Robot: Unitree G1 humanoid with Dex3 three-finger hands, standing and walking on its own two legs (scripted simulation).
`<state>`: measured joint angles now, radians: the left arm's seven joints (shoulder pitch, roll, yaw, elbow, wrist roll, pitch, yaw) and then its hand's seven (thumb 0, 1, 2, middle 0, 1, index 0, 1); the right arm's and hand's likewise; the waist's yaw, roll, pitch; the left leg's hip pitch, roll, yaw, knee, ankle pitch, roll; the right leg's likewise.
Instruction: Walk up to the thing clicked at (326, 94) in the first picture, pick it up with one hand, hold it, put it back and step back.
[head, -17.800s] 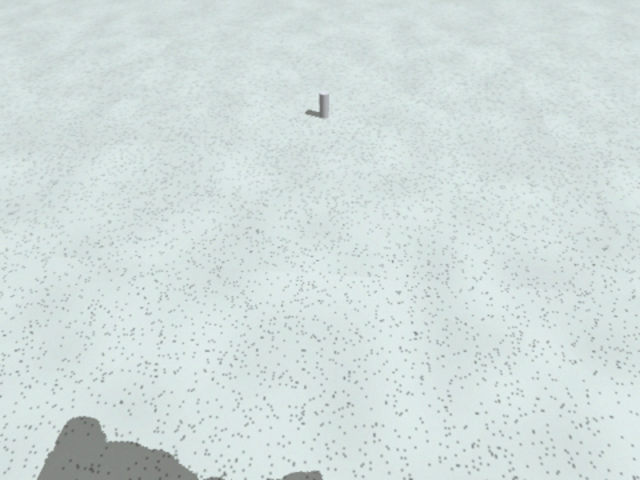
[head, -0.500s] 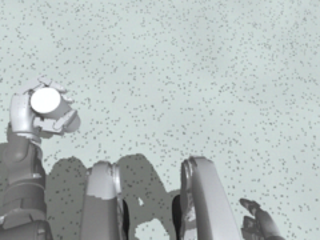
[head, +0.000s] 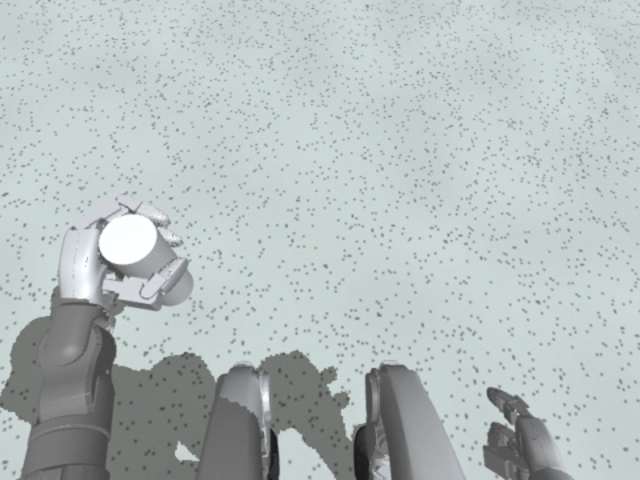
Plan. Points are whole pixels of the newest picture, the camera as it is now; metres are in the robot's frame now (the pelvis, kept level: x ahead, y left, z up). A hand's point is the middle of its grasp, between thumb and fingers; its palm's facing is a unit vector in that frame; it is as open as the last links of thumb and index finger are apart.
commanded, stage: lift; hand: left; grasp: from the side
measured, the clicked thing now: (153, 265) +0.38 +0.21 +0.00
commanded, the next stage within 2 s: hold in 1.28 s
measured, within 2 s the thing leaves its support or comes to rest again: neither
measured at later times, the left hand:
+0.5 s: hand (94, 206) +0.37 +0.20 +0.15, palm faces +0.03 -1.00 -0.03, open 7.9 cm
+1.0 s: hand (80, 150) +0.38 +0.19 +0.21, palm faces +0.01 -1.00 -0.01, open 7.9 cm
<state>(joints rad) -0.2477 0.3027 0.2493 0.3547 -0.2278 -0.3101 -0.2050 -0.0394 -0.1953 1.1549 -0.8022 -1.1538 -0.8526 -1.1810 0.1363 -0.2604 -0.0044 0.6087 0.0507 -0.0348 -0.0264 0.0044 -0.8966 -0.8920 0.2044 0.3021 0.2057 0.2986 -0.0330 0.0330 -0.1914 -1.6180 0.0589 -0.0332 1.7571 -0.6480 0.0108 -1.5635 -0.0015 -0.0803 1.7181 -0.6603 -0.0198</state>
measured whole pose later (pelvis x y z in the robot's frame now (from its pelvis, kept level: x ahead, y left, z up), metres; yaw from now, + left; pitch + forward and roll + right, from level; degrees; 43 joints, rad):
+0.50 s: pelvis +0.03 +0.01 +0.12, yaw +2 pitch +19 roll -3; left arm -0.15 0.28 0.18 0.38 -0.21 -0.30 -0.19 -0.04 -0.20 1.16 -0.81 -1.14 -0.86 -1.17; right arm 0.22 -0.25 0.00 0.62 0.05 -0.08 -0.05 0.01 -0.90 -0.89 0.20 0.30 0.21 0.30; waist -0.04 0.03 -0.14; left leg -1.08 0.04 -0.01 1.31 -0.55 0.01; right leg -1.03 -0.01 -0.07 1.26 -0.55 -0.01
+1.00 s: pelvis +0.05 +0.00 +0.17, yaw +2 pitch +12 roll -2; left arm -0.18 0.25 0.17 0.48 -0.21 -0.34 -0.21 -0.04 -0.19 1.16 -0.79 -1.17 -0.84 -1.19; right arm 0.24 -0.24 0.01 0.64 0.03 -0.06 -0.05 0.01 -0.89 -0.89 0.20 0.30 0.21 0.30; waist -0.03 0.01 -0.08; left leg -0.78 0.04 0.01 1.03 -0.46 0.00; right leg -0.73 0.00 -0.05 0.99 -0.47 -0.01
